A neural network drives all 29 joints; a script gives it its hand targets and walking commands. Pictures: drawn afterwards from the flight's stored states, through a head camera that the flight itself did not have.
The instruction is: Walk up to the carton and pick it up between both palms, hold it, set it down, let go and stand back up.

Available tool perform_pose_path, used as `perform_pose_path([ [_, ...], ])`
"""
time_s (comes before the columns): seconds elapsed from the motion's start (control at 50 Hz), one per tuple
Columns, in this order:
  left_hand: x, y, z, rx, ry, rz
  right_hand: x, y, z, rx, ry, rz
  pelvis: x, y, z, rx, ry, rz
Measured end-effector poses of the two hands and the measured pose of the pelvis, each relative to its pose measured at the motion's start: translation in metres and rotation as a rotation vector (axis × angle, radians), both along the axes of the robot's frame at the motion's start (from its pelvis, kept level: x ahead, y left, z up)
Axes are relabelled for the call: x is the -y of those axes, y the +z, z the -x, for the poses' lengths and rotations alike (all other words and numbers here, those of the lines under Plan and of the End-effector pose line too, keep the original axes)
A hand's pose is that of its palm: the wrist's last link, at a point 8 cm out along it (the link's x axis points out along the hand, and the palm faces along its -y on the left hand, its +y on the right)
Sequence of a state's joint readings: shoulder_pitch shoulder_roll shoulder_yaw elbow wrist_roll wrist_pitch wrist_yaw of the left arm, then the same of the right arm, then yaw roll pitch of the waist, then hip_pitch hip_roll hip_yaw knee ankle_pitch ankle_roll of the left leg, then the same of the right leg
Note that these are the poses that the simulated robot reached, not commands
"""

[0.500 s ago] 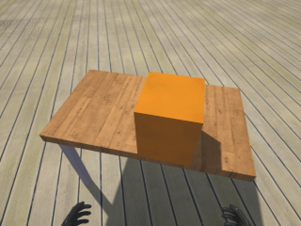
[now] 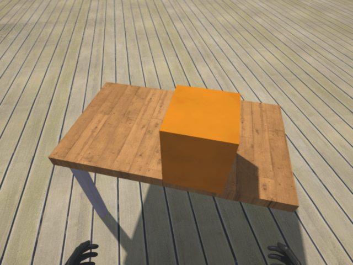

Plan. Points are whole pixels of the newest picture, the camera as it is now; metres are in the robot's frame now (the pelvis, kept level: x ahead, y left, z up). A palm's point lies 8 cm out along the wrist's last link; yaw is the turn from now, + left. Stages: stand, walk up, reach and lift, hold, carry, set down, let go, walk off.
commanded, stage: stand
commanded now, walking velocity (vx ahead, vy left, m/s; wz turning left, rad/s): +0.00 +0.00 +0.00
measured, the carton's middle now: (199, 139) +0.52 -0.05 -0.05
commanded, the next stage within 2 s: walk up in 1.34 s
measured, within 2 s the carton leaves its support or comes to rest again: neither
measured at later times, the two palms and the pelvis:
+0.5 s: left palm out of the picture +0.12 +0.24 -0.08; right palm out of the picture +0.12 -0.25 -0.08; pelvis -0.01 +0.00 +0.00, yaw +0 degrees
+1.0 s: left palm out of the picture +0.12 +0.24 -0.08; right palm out of the picture +0.11 -0.26 -0.08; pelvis -0.01 -0.01 +0.00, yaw -1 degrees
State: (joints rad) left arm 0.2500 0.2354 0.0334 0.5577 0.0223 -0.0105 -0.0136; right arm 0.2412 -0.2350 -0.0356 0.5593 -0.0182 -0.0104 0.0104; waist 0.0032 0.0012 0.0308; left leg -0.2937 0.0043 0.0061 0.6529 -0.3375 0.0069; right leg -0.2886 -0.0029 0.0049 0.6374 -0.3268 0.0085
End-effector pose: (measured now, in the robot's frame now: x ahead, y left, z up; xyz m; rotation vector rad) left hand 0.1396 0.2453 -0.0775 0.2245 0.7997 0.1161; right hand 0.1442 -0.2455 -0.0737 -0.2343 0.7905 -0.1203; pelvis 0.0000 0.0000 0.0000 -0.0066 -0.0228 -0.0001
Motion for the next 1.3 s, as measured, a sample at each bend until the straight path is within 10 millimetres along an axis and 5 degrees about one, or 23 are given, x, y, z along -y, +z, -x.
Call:
perform_pose_path([
  [1.3, 0.003, -0.002, 0.024, -0.059, -0.004, -0.011, 0.014, -0.006, 0.039, -0.077, -0.027, 0.008, 0.006, 0.005, 0.01, 0.009, -0.012, -0.005],
])
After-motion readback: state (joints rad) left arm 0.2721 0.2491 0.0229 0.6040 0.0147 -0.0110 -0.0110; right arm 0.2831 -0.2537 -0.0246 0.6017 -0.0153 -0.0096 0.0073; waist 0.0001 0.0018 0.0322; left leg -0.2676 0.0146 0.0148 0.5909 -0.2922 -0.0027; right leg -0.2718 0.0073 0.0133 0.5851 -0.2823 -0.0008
